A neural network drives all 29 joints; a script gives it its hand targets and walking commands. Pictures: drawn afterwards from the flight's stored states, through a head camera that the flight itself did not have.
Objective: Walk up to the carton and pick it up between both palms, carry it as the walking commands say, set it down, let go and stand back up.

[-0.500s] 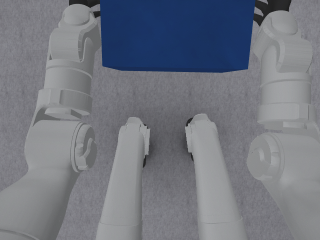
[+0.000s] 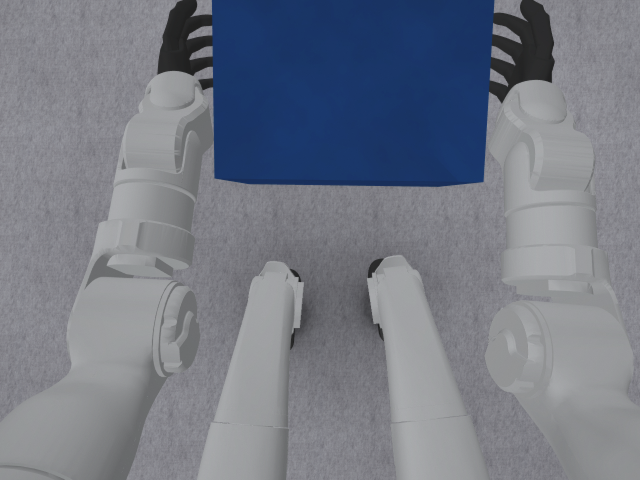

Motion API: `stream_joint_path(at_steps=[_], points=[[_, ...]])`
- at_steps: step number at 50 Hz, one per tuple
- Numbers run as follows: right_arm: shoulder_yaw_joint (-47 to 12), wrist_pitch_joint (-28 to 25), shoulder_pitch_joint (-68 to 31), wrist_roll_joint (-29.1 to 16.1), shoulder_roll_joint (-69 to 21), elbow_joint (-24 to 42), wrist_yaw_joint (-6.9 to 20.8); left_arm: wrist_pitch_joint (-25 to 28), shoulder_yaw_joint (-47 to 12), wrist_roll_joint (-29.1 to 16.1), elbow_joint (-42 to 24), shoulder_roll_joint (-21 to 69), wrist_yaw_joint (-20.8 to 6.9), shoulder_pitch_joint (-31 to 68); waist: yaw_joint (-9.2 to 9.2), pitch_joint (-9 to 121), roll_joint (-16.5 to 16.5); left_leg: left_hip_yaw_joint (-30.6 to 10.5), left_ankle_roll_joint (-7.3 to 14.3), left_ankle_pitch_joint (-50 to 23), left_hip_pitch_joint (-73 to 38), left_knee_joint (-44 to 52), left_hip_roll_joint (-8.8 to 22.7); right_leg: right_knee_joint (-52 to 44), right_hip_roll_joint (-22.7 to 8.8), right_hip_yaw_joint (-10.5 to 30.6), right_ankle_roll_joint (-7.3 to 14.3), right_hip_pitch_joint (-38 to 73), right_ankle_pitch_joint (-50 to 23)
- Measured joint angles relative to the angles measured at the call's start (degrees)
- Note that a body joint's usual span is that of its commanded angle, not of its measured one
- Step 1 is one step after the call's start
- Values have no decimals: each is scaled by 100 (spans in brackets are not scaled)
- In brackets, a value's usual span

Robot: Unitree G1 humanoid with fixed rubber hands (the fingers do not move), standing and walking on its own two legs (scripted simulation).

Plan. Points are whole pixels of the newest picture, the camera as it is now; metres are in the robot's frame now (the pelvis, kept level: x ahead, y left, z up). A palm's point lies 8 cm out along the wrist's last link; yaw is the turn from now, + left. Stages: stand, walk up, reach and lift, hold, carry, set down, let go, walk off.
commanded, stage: reach and lift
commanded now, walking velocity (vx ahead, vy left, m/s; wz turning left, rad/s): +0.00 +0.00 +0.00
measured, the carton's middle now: (346, 89) +0.53 -0.03 -0.13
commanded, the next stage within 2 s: none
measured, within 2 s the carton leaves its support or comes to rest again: neither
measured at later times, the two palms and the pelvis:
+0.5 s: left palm (149, 64) +0.50 +0.15 +0.01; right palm (573, 79) +0.46 -0.20 +0.02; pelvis +0.01 +0.00 +0.06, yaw +0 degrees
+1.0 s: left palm (92, 62) +0.46 +0.15 +0.08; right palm out of the picture +0.43 -0.19 +0.09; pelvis +0.02 +0.00 +0.10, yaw +0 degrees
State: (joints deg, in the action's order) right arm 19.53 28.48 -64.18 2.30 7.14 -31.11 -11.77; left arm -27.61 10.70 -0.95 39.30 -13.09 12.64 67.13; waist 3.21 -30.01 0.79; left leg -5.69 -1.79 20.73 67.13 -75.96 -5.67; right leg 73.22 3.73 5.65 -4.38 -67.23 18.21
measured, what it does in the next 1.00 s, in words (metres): rises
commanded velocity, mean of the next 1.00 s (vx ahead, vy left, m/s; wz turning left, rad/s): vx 0.00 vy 0.00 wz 0.00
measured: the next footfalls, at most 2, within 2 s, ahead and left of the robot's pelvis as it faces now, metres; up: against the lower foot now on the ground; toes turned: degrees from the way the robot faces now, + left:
none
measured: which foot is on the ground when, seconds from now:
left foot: down 0.00-1.00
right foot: down 0.00-1.00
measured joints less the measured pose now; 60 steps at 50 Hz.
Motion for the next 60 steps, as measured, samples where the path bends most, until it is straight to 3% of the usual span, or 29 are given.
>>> stream_joint_path(at_steps=[15, 21, 29, 35, 50, 55, 60], points=[[79, 50, 368, 186, -313, 138, -59, 28, 284, 203, 73, 115, -225, -299, 54, 7, -136, 38, 26, -264, -980, 890, 47, -840, -10, 120, 21, 943, -263], [164, 49, 602, 210, -310, 208, 69, -65, 152, 206, -78, 240, -112, -488, 21, 6, -83, -38, 30, -389, -1380, 1300, 51, -1284, -45, 76, 44, 1373, -382], [84, 69, 930, 303, -502, 389, 16, -35, 207, 273, -211, 281, -232, -852, 60, 10, -121, -86, 45, -521, -2057, 1870, 82, -1879, -72, 67, 64, 2066, -521], [306, -51, 1301, 436, -586, 448, 224, 30, 253, 433, -247, 564, -177, -1115, 6, 87, -31, -130, 70, -630, -2549, 2287, 105, -2351, -95, 50, 77, 2592, -645], [124, 22, 1770, 429, -698, 651, 212, -78, 173, 408, -598, 660, -179, -1689, 2, 8, -145, -136, 97, -928, -3642, 3104, 142, -3191, -144, 92, 84, 3698, -951], [281, 22, 1891, 584, -828, 352, 286, -75, 389, 584, -379, 810, -246, -1900, -11, 493, -141, -109, 111, -1020, -3787, 3375, 150, -3438, -167, 130, 86, 3828, -1036], [314, 89, 2403, 844, -937, -125, 368, -137, 390, 658, 143, 960, -231, -2379, 25, 1816, -97, -136, 123, -1097, -3653, 3715, 155, -3769, -205, 107, 124, 3702, -1091]])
